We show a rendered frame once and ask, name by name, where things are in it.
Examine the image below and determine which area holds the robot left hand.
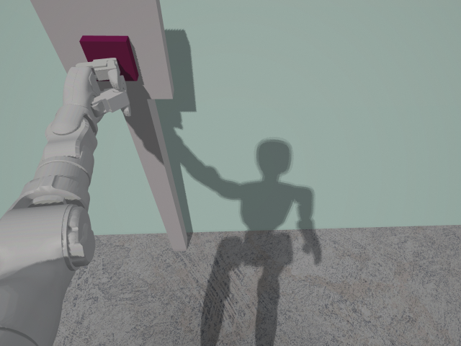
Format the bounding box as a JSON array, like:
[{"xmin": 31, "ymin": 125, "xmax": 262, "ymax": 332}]
[{"xmin": 63, "ymin": 58, "xmax": 131, "ymax": 123}]

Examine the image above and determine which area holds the robot left upper arm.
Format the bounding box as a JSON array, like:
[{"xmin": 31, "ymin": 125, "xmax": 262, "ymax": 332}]
[{"xmin": 0, "ymin": 204, "xmax": 95, "ymax": 346}]

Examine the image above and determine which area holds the left robot forearm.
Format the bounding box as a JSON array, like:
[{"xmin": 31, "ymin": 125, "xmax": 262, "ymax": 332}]
[{"xmin": 0, "ymin": 105, "xmax": 98, "ymax": 222}]

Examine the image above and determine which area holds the button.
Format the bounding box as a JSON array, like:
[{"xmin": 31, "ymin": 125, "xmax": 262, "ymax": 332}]
[{"xmin": 79, "ymin": 35, "xmax": 138, "ymax": 81}]

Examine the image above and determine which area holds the panel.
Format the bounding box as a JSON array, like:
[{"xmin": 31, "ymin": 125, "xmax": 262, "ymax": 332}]
[{"xmin": 30, "ymin": 0, "xmax": 187, "ymax": 251}]

